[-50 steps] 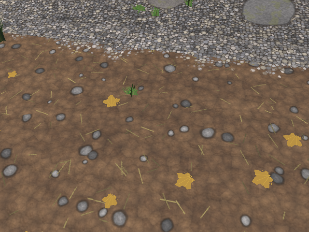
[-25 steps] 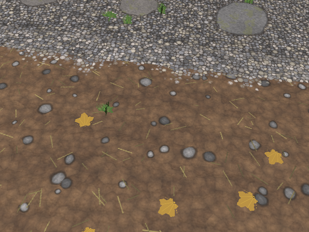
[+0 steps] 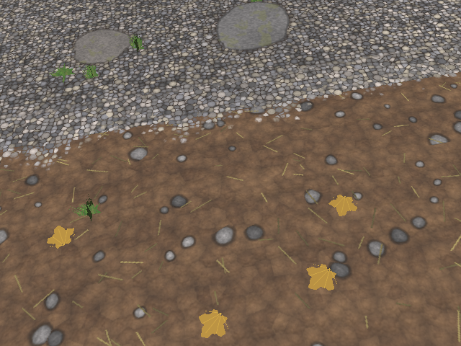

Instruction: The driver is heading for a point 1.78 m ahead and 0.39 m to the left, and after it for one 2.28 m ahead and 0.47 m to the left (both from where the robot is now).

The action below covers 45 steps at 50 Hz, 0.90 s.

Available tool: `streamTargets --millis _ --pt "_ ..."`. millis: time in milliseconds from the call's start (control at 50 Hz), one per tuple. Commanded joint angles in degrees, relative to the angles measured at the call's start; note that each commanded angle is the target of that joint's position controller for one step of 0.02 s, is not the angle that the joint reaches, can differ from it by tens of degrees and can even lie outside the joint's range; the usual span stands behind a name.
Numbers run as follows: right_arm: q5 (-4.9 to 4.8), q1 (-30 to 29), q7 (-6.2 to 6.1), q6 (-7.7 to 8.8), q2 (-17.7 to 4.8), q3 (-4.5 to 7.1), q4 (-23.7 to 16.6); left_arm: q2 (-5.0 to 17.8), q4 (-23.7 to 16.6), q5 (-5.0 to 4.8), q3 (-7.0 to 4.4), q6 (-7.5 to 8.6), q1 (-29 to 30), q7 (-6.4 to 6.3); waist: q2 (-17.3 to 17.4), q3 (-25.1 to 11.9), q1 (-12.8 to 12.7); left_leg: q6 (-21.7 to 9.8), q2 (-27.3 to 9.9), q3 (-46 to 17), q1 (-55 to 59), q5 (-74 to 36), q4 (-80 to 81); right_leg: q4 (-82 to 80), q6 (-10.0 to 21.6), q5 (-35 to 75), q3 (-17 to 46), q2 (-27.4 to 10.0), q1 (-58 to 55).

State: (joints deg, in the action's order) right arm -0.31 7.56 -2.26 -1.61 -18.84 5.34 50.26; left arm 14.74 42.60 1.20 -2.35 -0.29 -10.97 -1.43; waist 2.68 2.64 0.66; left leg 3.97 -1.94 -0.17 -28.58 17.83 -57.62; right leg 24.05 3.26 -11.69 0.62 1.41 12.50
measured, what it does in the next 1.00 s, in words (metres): walks ahead, turning left: left foot, then right foot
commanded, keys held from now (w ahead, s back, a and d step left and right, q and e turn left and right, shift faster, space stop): q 0.42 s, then w+q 0.24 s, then w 0.14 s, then w+e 0.20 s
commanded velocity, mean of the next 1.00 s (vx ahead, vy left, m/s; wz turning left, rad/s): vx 0.18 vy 0.00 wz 0.31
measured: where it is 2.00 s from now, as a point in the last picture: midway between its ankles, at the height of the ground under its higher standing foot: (197, 284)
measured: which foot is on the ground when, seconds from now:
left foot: up 0.00-0.26, down 0.28-0.76, up 0.78-1.00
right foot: down 0.00-0.30, up 0.32-0.74, down 0.76-1.00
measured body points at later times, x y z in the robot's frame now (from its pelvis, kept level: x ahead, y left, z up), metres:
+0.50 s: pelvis -0.02 +0.03 +0.00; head +0.01 +0.07 +0.45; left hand +0.07 +0.36 -0.11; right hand +0.15 -0.23 -0.10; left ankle -0.05 +0.11 -0.75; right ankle +0.01 -0.12 -0.68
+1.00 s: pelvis +0.12 +0.04 +0.00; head +0.15 +0.04 +0.45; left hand +0.01 +0.29 -0.12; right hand +0.38 -0.13 -0.10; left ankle +0.14 +0.22 -0.69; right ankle +0.11 -0.09 -0.75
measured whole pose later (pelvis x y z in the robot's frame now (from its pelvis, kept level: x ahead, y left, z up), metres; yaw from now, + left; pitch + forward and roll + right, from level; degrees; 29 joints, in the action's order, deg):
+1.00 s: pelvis +0.12 +0.04 +0.00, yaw +22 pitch +1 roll +0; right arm -0.1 8.3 0.8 4.9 -17.6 2.8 42.9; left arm 14.2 50.3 -0.9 -2.8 4.6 -23.0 0.4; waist 2.4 1.1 -4.0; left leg 0.6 -3.1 -2.4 -31.4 12.4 -46.2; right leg 15.3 1.5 -13.2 4.1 1.4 3.4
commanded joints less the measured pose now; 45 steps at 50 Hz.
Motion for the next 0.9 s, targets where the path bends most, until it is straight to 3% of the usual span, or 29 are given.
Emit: streamTargets --millis 20,60,120,200,260,280,300,320,340,360,380,400,420,460,500,520,560,640,700,740,760,780,800,820,840,900 --pt "-0.09 -1.6 0.79 0.66 -1.0 -0.77 -2.3 5.0 -1.4 0.55 -0.37 1.17 1.8 -0.37 -10.2 -5.3 -1.1 0.7 -2.6 -2.2 5.5 -1.8 11.4 -7.4 7.4 12.6 6.4 -12.2 -5.1" --pt "-0.34 -2.6 1.19 0.62 -3.0 -0.73 -3.2 8.3 -0.4 0.55 -1.2 0.76 1.5 -0.35 -10.7 -3.5 -2.3 0.6 -1.9 -0.6 7.6 1.9 15.3 -7.4 8.7 10.4 8.1 -13.9 -4.5" --pt "-1.07 -1.8 1.17 0.51 -5.2 -0.32 -4.1 11.3 0.5 -0.6 -2.45 -0.04 1.8 -0.52 -9.8 -1.7 -2.9 0.0 -1.1 0.2 5.5 6.9 15.9 -6.0 10.7 13.5 11.5 -17.2 -6.4" --pt "-1.21 1.2 1.46 0.31 -3.5 -0.52 -3.9 11.0 0.4 -1.11 -3.11 -0.82 3.9 -1.25 -8.2 -4.1 -1.5 -1.2 -0.8 1.3 6.0 8.6 16.1 -2.6 11.6 27.8 10.9 -19.6 -10.1" --pt "-1.29 4.1 2.43 0.03 -2.8 -0.53 -3.2 10.9 -0.1 -1.74 -3.61 -1.62 6.6 -1.69 -8.4 -5.9 0.9 -3.6 0.6 3.8 12.4 0.5 25.9 1.0 8.9 28.9 6.3 -17.9 -8.8" --pt "-0.98 5.0 2.69 0.01 -3.7 -0.32 -3.2 10.8 0.4 -2.24 -3.83 -1.82 6.0 -1.72 -7.2 -5.7 1.7 -5.5 0.6 2.5 15.7 -8.2 32.9 3.5 5.9 23.5 3.8 -15.8 -6.7" --pt "-0.66 5.7 2.38 0.0 -7.8 0.71 -3.5 9.2 0.2 -1.72 -3.74 -1.68 4.9 -1.58 0.8 -6.3 0.7 -9.0 -5.1 -7.3 21.8 -22.4 37.4 12.6 0.9 12.2 -1.6 -10.6 0.0" --pt "-0.59 6.0 1.9 0.24 -14.0 2.18 -4.1 6.3 -2.6 0.27 -2.99 -1.22 8.5 -1.53 13.0 -4.7 0.2 -18.5 -16.6 -24.0 27.2 -41.4 37.3 22.5 -5.1 -11.5 -7.0 0.1 15.0" --pt "1.3 7.8 2.03 1.31 -11.8 1.55 -4.5 6.4 -3.6 0.34 -3.02 -0.92 13.1 -1.6 10.0 -6.6 4.1 -25.4 -20.9 -28.7 28.0 -42.3 39.7 35.6 -5.9 -28.1 0.1 2.0 20.1" --pt "1.49 5.7 2.06 2.41 -10.6 1.19 -5.0 7.8 -2.9 -0.87 -3.63 -0.89 11.4 -1.15 4.7 -6.6 2.1 -24.1 -18.6 -24.7 27.9 -38.6 39.7 40.8 -5.5 -25.7 3.5 0.1 21.2" --pt "0.48 2.2 1.84 2.99 -10.0 1.29 -5.7 8.2 -1.6 -1.51 -4.0 -0.96 9.6 -1.12 2.1 -5.4 0.2 -20.7 -15.0 -20.4 28.0 -35.2 38.6 41.2 -5.7 -21.1 3.9 -1.0 22.4" --pt "-0.8 0.6 1.65 3.06 -8.6 0.94 -6.2 8.9 -0.9 -1.27 -4.27 -0.99 8.7 -1.28 1.3 -4.7 -0.2 -18.6 -13.4 -18.9 28.5 -33.7 38.3 39.5 -6.2 -17.8 4.3 -1.7 23.5" --pt "-1.37 0.4 1.19 2.89 -7.5 0.54 -6.3 9.2 -0.8 -1.02 -4.49 -0.83 8.7 -1.43 1.9 -5.1 -0.4 -17.7 -12.1 -18.0 28.5 -33.8 38.3 38.7 -6.9 -15.1 4.5 -2.0 22.4" --pt "-1.87 4.0 0.73 2.31 -7.3 0.59 -5.3 7.8 -0.7 -1.45 -4.22 0.03 8.2 -0.67 2.9 -6.5 0.3 -17.6 -9.5 -18.6 29.7 -15.7 41.4 33.7 -7.5 -10.1 3.2 -1.5 21.9" --pt "-1.59 5.6 0.38 2.36 -7.6 0.57 -5.1 7.7 -1.5 -2.22 -4.11 1.02 11.4 -0.05 4.7 -3.6 2.2 -17.7 -8.9 -21.8 29.6 3.7 45.4 25.7 -7.5 -7.4 3.1 -1.6 23.1" --pt "-1.31 5.6 0.26 2.52 -8.2 0.64 -5.2 7.8 -1.9 -2.33 -4.06 1.59 12.5 0.18 5.4 -2.2 2.6 -17.7 -8.8 -22.9 28.6 7.0 46.5 22.1 -7.6 -6.6 3.2 -1.5 22.6" --pt "-0.9 5.4 0.26 2.85 -9.5 0.91 -5.6 7.7 -2.2 -2.23 -3.86 2.88 13.4 0.73 5.9 -1.4 3.1 -17.6 -8.4 -23.3 26.6 7.3 46.7 16.0 -7.7 -5.5 3.2 -1.2 19.6" --pt "-1.08 5.1 1.0 3.09 -10.2 1.0 -6.6 8.0 -2.2 -2.71 -3.59 5.08 12.8 1.86 6.5 -1.1 3.1 -17.6 -7.4 -25.4 21.0 8.6 45.4 8.3 -6.8 -5.6 2.6 0.0 12.1" --pt "-1.02 4.2 1.28 2.92 -8.8 0.35 -7.2 8.4 -0.7 -3.13 -3.66 6.32 8.2 2.27 6.4 -2.0 0.8 -16.1 -6.5 -26.2 16.9 8.9 42.8 2.2 -5.3 -0.4 1.3 0.0 3.2" --pt "-0.63 4.8 1.3 3.05 -5.7 -0.76 -7.2 8.3 1.2 -2.63 -3.84 6.87 2.8 2.04 4.6 -3.3 -1.9 -13.7 -3.8 -24.7 11.9 9.8 38.0 -1.7 -3.8 2.1 0.6 -0.9 -6.9" --pt "-0.32 4.5 1.36 3.39 -2.6 -1.8 -7.4 9.7 2.3 -2.18 -4.17 7.08 -2.8 1.64 1.6 -5.1 -4.4 -11.3 -1.1 -21.4 6.3 11.3 29.9 -2.9 -1.9 -1.5 6.0 -6.3 -14.6" --pt "-0.41 4.5 1.37 3.87 1.5 -2.98 -8.7 13.6 3.3 -0.98 -4.67 7.06 -8.2 1.33 -10.3 -6.5 -5.0 -7.6 5.9 -12.1 -3.6 14.0 13.0 -9.4 3.3 -14.5 22.6 -16.2 -21.6" --pt "-1.88 3.8 1.15 4.68 -2.3 -2.14 -11.2 17.1 4.7 -0.27 -5.63 7.1 -10.6 2.3 -17.3 -3.1 -4.4 -7.1 6.3 -9.7 -13.9 19.0 1.9 -14.5 10.7 -27.2 40.9 -24.6 -19.4" --pt "-2.12 4.0 1.24 5.26 -6.6 -1.02 -10.4 12.4 3.8 -1.26 -4.28 7.45 -7.4 2.62 -12.1 2.2 -3.3 -7.4 2.7 -11.4 -17.7 14.6 -3.5 -15.1 11.5 -30.8 38.7 -23.5 -16.5" --pt "-1.5 3.8 1.7 5.7 -7.2 -0.72 -9.6 9.7 3.3 -1.75 -3.41 7.46 -5.7 2.65 -11.2 3.8 -2.5 -7.3 0.8 -9.3 -18.4 9.3 -4.8 -15.0 9.9 -26.5 32.6 -19.9 -15.7" --pt "0.17 0.0 2.58 7.2 -4.9 -0.96 -10.6 8.8 2.5 -1.76 -2.47 6.57 -5.0 2.45 -9.0 2.8 -2.7 -5.7 -2.9 -4.5 -15.8 -0.5 -0.6 -16.4 8.5 -10.5 23.3 -14.8 -12.5"
Next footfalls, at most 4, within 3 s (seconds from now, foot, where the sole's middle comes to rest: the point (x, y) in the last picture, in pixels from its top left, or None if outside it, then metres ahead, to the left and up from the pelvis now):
0.28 left None -0.01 0.12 -0.78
0.76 right None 0.15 -0.07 -0.78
1.16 left None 0.29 0.27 -0.78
1.68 right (240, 299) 0.62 0.06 -0.78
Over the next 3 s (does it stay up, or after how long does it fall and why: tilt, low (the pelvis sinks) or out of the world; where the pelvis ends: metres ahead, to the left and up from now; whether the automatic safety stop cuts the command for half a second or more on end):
stays up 1.19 0.25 0.00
